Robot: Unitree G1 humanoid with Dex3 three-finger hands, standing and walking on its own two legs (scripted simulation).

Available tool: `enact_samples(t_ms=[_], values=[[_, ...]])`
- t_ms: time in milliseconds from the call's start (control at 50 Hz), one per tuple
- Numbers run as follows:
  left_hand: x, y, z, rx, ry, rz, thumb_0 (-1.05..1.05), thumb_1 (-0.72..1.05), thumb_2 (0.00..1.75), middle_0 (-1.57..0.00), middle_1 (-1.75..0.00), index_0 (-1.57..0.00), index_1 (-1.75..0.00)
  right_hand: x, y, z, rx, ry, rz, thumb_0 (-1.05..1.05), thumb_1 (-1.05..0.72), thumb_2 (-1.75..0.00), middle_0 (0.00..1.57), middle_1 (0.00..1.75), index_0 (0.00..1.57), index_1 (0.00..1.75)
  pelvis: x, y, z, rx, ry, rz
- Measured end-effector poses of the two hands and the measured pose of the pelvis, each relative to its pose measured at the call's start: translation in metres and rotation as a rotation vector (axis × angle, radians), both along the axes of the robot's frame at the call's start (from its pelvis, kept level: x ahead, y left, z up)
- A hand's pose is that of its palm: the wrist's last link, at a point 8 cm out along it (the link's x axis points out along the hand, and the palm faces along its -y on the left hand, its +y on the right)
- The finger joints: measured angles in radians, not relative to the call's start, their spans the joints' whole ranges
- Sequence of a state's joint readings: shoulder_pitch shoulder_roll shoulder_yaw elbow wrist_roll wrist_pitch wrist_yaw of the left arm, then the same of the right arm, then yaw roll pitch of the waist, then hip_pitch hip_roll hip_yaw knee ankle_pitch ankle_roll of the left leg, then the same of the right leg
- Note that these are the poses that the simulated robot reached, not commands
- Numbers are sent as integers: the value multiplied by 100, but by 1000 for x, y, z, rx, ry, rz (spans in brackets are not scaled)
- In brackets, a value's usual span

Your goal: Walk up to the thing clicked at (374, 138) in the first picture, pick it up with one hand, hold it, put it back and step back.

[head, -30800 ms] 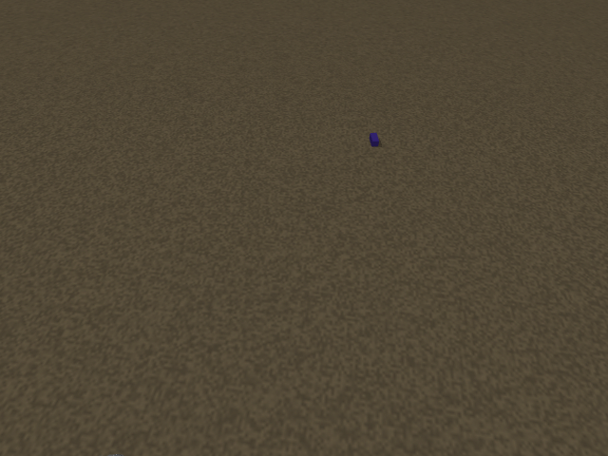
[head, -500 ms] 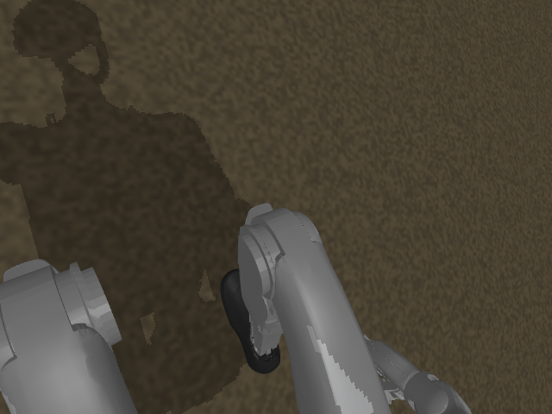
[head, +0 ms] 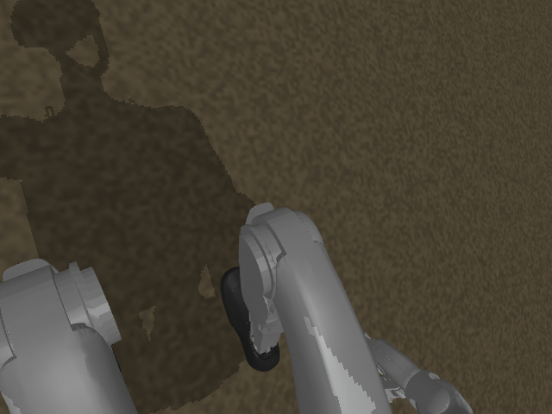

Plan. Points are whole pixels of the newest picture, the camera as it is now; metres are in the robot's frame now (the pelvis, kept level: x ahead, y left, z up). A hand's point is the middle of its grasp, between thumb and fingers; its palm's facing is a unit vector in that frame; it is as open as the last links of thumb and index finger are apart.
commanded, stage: withdraw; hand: left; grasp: from above
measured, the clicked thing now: out of the picture +0.41 +0.37 -0.28
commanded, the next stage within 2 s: home in 0.92 s
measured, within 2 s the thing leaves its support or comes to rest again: neither
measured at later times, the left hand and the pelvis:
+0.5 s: hand out of the picture +0.41 +0.39 -0.10, palm faces -0.37 -0.12 -0.92, open 13.3 cm; pelvis +0.00 -0.01 +0.04, yaw +5 degrees
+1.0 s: hand out of the picture +0.39 +0.37 -0.16, palm faces -0.44 -0.16 -0.88, open 13.1 cm; pelvis -0.01 -0.01 +0.02, yaw +5 degrees
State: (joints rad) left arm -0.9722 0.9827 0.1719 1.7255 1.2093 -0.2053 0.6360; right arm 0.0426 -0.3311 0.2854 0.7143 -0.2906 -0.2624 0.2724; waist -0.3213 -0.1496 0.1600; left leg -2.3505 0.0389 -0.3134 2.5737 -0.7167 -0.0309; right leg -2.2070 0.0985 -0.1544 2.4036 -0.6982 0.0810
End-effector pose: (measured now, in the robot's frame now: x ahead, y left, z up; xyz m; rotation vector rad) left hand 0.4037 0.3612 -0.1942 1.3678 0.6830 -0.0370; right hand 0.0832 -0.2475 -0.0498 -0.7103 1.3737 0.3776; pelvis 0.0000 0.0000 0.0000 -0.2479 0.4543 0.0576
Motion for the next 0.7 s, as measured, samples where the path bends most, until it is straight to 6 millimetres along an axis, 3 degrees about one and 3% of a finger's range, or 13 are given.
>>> enact_samples(t_ms=[120,200,280,420,540,620,700], values=[[2,4,3,3,-9,-7,0,-27,79,-29,-80,-30,-79,4,-1,1,-10,-9,1,0,-90,-90,20,30,20,30,0,0,1,-1,4,2],[11,8,17,17,-65,-42,0,-28,80,-28,-80,-29,-79,8,-1,0,-9,-11,-14,0,-90,-90,20,30,20,30,2,0,2,-1,17,7],[17,14,45,44,-107,-68,0,-31,82,-26,-82,-26,-81,16,-2,-4,5,-30,-62,1,-90,-90,20,30,20,30,5,0,5,3,46,15],[8,24,115,100,-102,-70,0,-35,86,-22,-85,-23,-84,40,0,-11,71,-91,-167,1,-90,-90,20,30,20,30,4,-3,21,33,95,42],[2,21,167,94,-31,-68,0,-37,88,-21,-87,-21,-87,52,2,-2,105,-150,-215,1,-90,-90,20,30,20,30,-4,-7,44,64,105,65],[-1,15,183,67,22,-86,0,-38,89,-20,-88,-20,-88,49,-3,10,81,-174,-234,1,-90,-90,20,30,20,30,-9,-10,56,77,100,74],[-3,10,182,38,53,-111,0,-37,90,-20,-89,-20,-88,38,-12,18,30,-168,-240,0,-90,-90,20,30,20,29,-13,-12,61,83,95,76]])
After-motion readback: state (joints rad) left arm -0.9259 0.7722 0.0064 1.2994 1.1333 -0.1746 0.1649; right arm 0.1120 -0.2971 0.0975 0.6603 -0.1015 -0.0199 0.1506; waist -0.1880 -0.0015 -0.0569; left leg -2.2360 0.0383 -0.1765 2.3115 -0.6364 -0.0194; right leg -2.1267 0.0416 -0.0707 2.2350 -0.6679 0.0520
